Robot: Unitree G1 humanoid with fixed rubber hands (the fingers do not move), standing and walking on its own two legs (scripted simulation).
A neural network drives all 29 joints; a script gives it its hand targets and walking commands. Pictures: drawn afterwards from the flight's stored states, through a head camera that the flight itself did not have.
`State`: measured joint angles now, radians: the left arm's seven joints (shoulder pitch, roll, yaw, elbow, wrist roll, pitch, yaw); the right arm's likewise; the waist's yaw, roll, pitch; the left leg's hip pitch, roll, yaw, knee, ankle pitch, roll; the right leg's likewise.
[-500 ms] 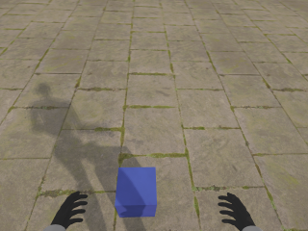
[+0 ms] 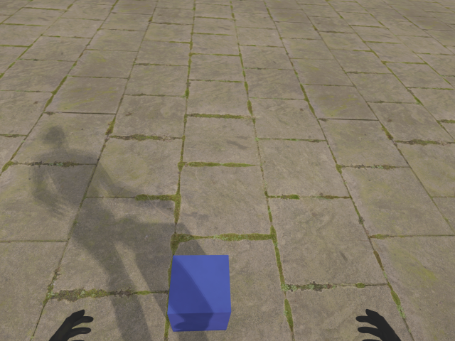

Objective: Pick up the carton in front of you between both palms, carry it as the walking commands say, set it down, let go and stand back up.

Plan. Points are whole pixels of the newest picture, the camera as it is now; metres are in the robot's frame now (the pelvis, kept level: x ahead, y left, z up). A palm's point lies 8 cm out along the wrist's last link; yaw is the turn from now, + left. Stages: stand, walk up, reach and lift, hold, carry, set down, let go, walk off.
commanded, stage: stand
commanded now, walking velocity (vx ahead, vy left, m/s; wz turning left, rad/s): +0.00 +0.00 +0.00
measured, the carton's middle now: (200, 293) +0.41 +0.06 -0.64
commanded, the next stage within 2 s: none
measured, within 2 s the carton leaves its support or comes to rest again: neither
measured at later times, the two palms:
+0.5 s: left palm out of the picture +0.11 +0.30 -0.09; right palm out of the picture +0.11 -0.29 -0.08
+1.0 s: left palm out of the picture +0.07 +0.31 -0.10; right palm out of the picture +0.08 -0.30 -0.09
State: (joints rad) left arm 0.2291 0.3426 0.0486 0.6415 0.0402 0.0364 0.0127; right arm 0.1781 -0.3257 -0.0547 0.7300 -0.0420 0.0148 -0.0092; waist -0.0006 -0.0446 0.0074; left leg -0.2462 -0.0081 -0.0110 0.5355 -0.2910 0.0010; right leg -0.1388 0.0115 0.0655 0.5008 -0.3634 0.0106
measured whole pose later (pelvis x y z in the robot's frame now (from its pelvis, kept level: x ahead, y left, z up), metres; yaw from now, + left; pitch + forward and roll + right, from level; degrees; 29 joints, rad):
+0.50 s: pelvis +0.00 +0.01 +0.00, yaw +0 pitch -1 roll +0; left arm 0.20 0.36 0.02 0.80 0.03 0.00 0.02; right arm 0.14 -0.34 -0.02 0.88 -0.03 -0.01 -0.02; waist 0.00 -0.03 0.01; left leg -0.20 -0.01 0.00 0.47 -0.26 0.01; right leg -0.09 0.00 0.07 0.43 -0.32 0.02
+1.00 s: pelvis -0.02 +0.01 +0.01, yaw +0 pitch -2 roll +0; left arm 0.19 0.38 0.01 0.92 0.03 -0.01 0.02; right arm 0.13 -0.37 -0.01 0.99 -0.02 -0.01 -0.01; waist 0.00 -0.02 0.02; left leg -0.18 -0.01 -0.01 0.42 -0.20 0.01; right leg -0.07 0.00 0.07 0.38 -0.27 0.02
